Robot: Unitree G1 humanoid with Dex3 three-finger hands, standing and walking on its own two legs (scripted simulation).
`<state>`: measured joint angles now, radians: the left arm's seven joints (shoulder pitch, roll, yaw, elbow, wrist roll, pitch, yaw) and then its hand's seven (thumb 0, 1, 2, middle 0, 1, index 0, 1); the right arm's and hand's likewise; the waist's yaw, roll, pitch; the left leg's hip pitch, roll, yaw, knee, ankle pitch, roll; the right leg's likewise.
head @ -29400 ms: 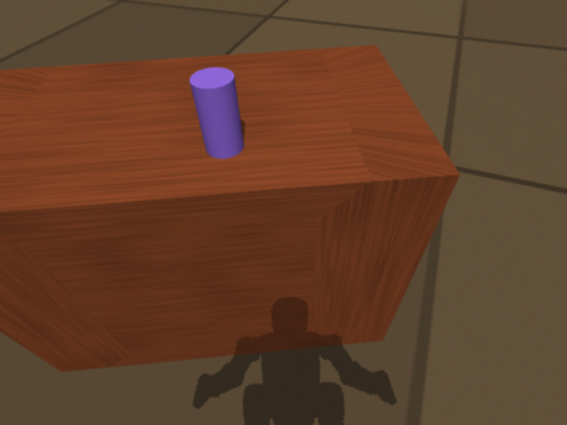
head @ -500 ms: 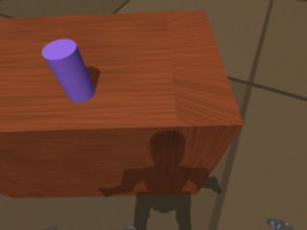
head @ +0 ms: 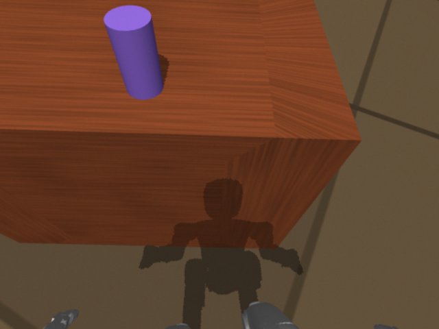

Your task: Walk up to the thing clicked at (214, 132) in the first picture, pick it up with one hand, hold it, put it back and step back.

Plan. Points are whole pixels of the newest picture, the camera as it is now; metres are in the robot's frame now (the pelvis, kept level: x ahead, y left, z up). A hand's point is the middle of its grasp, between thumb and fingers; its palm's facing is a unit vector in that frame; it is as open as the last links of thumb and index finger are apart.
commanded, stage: step back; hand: left
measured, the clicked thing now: (137, 56) +0.61 +0.18 +0.11
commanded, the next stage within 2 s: none
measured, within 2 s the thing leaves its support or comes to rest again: neither
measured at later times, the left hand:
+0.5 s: hand out of the picture +0.01 +0.28 -0.14, palm faces -0.03 -0.91 -0.41, open 7.4 cm
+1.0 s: hand out of the picture -0.20 +0.25 -0.15, palm faces -0.11 -0.91 -0.40, open 7.4 cm
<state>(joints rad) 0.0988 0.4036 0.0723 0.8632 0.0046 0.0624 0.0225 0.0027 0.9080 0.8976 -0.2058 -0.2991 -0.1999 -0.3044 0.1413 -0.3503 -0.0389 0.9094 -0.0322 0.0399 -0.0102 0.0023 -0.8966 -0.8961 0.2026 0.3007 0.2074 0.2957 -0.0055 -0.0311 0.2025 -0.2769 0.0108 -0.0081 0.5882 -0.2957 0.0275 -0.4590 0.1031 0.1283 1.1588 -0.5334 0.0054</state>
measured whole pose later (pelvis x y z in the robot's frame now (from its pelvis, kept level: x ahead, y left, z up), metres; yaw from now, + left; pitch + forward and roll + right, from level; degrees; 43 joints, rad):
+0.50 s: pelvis -0.13 +0.01 -0.02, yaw +0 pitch -2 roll +1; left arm 0.10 0.38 0.06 0.75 0.03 0.04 0.01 0.00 0.90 0.90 -0.21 -0.30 -0.20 -0.31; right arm 0.15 -0.41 -0.05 0.88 -0.02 0.04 -0.02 0.00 -0.90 -0.90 0.20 0.30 0.20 0.30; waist 0.00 0.01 0.19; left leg -0.26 -0.04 -0.04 0.67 -0.40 0.00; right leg -0.42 -0.04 0.01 0.69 -0.24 0.01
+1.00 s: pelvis -0.29 -0.01 -0.01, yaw -6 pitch -2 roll +1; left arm 0.22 0.35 0.06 0.86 0.04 0.05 -0.02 0.00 0.91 0.90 -0.21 -0.30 -0.20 -0.30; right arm 0.11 -0.42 -0.06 0.85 -0.01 0.06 -0.03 0.00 -0.90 -0.90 0.20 0.30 0.20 0.30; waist 0.03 0.03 0.16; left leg -0.53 -0.07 -0.12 1.00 -0.47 -0.01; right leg -0.26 0.00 0.04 0.68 -0.38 -0.01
